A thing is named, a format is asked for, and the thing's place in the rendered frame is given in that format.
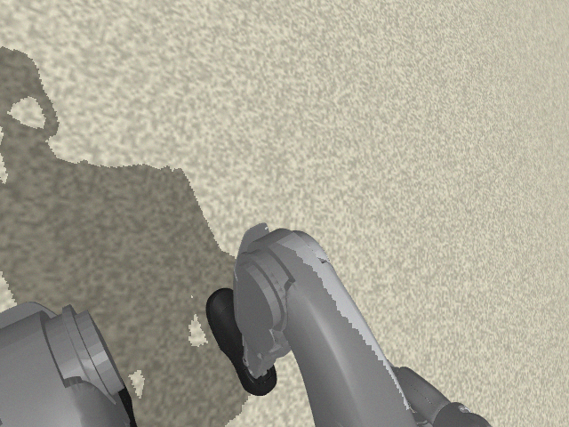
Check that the right robot arm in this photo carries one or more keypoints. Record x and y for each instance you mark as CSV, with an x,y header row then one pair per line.
x,y
456,414

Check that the right robot hand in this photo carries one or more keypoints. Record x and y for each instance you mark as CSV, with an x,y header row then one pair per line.
x,y
423,398

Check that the left robot foot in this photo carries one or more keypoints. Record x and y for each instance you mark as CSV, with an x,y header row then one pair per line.
x,y
127,402

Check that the right robot foot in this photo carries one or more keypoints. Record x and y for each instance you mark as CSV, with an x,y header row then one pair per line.
x,y
221,318

